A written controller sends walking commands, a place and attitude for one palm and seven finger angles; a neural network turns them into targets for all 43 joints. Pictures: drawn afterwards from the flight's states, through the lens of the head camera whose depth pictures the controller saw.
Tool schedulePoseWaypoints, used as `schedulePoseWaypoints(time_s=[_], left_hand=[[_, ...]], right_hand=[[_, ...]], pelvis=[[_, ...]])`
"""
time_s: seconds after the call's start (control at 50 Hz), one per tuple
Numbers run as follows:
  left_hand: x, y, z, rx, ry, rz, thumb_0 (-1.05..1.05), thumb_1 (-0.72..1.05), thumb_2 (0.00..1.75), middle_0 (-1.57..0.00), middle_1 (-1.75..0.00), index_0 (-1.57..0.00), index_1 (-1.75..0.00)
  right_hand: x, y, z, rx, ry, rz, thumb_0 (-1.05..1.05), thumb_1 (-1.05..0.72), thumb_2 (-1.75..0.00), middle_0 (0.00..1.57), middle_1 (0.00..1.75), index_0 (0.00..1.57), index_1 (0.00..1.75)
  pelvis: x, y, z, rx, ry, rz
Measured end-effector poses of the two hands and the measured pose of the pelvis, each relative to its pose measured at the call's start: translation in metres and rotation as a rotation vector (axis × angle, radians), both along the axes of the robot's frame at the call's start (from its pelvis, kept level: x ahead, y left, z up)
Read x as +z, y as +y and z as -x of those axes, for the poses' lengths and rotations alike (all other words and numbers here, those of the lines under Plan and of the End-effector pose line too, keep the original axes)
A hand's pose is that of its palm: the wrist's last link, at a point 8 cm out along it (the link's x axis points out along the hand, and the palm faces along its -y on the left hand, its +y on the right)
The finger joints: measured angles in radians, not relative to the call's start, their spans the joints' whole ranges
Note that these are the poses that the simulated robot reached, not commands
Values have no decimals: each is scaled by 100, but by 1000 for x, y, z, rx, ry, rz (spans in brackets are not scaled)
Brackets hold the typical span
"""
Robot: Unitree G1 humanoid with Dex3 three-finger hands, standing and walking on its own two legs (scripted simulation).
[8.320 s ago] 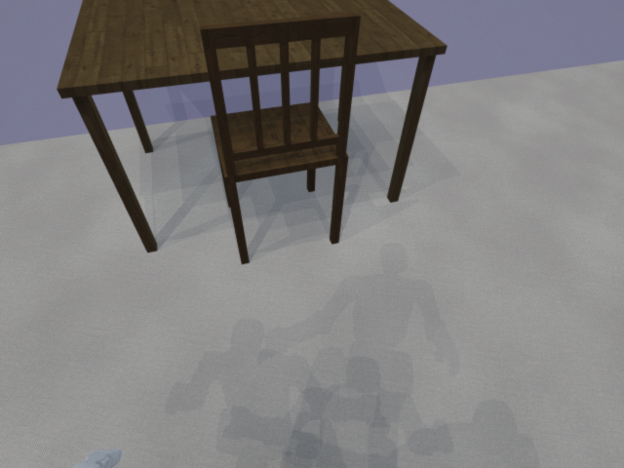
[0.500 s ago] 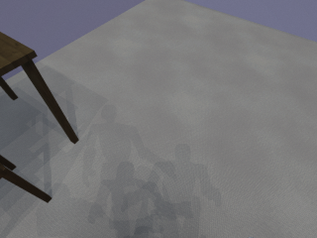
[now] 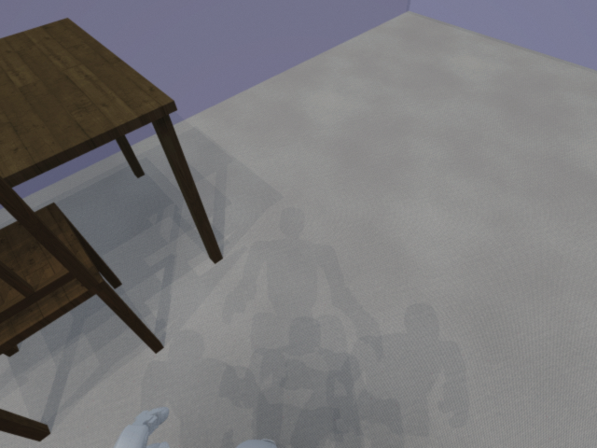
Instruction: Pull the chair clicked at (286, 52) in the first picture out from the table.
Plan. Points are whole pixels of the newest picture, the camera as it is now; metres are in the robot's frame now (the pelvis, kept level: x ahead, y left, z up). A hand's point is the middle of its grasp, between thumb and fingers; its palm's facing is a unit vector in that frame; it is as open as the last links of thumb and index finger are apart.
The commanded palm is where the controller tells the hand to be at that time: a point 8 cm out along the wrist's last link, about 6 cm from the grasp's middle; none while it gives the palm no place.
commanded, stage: turn to face it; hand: left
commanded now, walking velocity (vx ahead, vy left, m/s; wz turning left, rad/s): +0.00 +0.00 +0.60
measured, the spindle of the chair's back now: out of the picture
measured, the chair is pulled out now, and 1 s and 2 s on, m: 0.00 0.00 0.00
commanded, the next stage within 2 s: take the last steps up to it in 1.02 s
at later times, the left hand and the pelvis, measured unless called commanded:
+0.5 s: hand out of the picture -0.03 +0.28 -0.17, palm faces +0.36 -0.90 -0.27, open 7.4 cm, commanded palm none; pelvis -0.01 +0.04 +0.00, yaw +18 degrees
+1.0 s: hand out of the picture -0.02 +0.21 -0.13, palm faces +0.55 -0.78 -0.30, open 7.4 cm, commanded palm none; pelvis +0.01 +0.00 +0.01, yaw +34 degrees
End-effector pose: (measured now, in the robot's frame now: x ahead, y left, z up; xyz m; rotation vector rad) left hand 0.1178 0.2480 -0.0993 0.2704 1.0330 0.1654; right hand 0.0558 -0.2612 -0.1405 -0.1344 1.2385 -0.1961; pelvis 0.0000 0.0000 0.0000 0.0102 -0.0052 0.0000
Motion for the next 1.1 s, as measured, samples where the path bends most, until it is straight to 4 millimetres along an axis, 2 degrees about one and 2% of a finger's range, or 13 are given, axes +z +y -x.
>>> schedulePoseWaypoints(time_s=[0.1, 0.2, 0.28, 0.38, 0.42, 0.5, 0.62, 0.72, 0.82, 0.88, 0.98, 1.1], left_hand=[[3, -4, 35, 78, 49, 7, 1, 90, 90, -20, -30, -20, -30], [-5, 2, 73, 164, 110, 30, 1, 90, 90, -20, -30, -20, -30], [-18, 17, 110, 245, 164, 52, 1, 90, 90, -20, -30, -21, -30], [-45, 49, 158, 362, 235, 81, 1, 90, 90, -20, -30, -20, -30], [-48, 58, 170, 395, 269, 79, 1, 91, 90, -20, -30, -20, -30], [-38, 70, 173, 444, 246, 82, 1, 91, 90, -20, -30, -20, -30], [-21, 74, 155, 476, 139, 71, 1, 91, 90, -20, -30, -20, -30], [-11, 67, 134, 492, 61, 50, 1, 91, 90, -20, -30, -20, -30], [-4, 47, 122, 507, -5, 8, 1, 91, 90, -20, -30, -20, -30], [1, 30, 131, 530, -6, -4, 1, 91, 90, -20, -30, -20, -30], [4, 3, 164, 609, 58, 17, 1, 90, 90, -20, -30, -20, -30], [-6, -23, 212, 703, 145, 72, 1, 90, 90, -20, -30, -20, -30]], right_hand=[[7, -7, -9, 61, 28, -5, 1, -91, -90, 20, 30, 20, 30], [13, 0, -27, 141, 54, 8, 1, -91, -90, 20, 30, 20, 30], [17, 20, -54, 230, 41, 32, 1, -91, -90, 20, 30, 20, 30], [20, 59, -96, 346, -56, 73, 1, -91, -90, 20, 30, 20, 30], [26, 72, -105, 377, -85, 78, 1, -91, -90, 20, 30, 20, 30], [37, 90, -109, 423, -92, 85, 1, -91, -90, 20, 30, 20, 30], [36, 101, -110, 474, -62, 60, 1, -91, -90, 21, 30, 20, 30], [26, 94, -110, 496, -30, 34, 1, -91, -90, 21, 30, 20, 30], [4, 77, -118, 512, -2, 2, 1, -91, -90, 21, 30, 20, 30], [-3, 69, -124, 532, 18, -5, 1, -91, -90, 21, 30, 20, 30], [1, 65, -133, 583, 47, -8, 1, -91, -90, 20, 30, 20, 30], [8, 78, -141, 656, 75, 14, 1, -91, -90, 20, 30, 20, 30]], pelvis=[[8, -5, 1, 66, -8, -18], [11, -2, 1, 135, -3, -26], [8, 10, 4, 187, 7, -17], [-8, 33, 7, 256, 19, 7], [-6, 38, 8, 273, 16, 11], [4, 44, 8, 321, 8, 30], [11, 43, 7, 390, 2, 33], [10, 32, 3, 447, 2, 21], [0, 12, -6, 498, 7, -1], [1, 3, -7, 538, -4, -6], [9, -3, -9, 588, -6, -24], [12, -3, -7, 635, 4, -31]])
